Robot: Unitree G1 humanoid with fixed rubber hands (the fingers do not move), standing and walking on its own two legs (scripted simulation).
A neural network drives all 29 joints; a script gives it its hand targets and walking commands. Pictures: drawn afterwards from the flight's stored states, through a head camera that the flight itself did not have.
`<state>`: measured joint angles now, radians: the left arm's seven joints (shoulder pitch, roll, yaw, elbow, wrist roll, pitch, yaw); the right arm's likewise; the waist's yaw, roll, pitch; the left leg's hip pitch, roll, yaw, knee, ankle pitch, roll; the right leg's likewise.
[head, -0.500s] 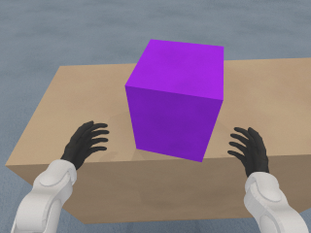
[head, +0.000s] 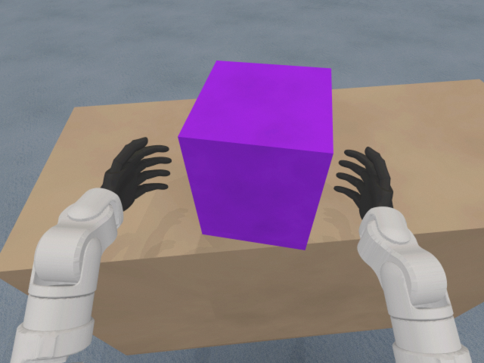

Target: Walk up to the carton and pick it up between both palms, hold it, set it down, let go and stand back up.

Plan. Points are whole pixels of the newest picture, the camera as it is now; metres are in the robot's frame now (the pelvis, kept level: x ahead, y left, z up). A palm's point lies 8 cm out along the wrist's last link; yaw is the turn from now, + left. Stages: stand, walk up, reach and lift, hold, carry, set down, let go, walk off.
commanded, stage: reach and lift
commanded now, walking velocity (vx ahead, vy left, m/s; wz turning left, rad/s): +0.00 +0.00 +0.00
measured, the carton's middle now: (261, 157) +0.42 -0.03 +0.10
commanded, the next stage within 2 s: none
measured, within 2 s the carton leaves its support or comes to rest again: neither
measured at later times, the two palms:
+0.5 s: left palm (134, 135) +0.39 +0.16 +0.20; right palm (372, 160) +0.34 -0.19 +0.17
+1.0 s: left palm (145, 100) +0.44 +0.15 +0.22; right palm (373, 133) +0.37 -0.20 +0.18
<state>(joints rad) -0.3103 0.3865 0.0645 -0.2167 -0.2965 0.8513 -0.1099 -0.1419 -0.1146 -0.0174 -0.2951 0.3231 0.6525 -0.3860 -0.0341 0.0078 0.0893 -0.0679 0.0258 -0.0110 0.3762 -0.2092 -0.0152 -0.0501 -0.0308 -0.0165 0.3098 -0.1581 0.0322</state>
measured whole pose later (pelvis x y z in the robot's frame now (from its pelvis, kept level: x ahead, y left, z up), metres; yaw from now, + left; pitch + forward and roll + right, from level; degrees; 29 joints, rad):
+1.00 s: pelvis +0.00 +0.00 +0.00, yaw +0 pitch -2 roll -1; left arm -0.96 0.45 0.06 0.64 -0.30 0.65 -0.11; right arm -0.80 -0.13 -0.03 0.43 0.35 0.59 -0.39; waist -0.15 0.00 0.04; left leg -0.14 0.03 -0.01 0.38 -0.20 -0.02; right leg -0.12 -0.03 -0.02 0.32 -0.15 0.03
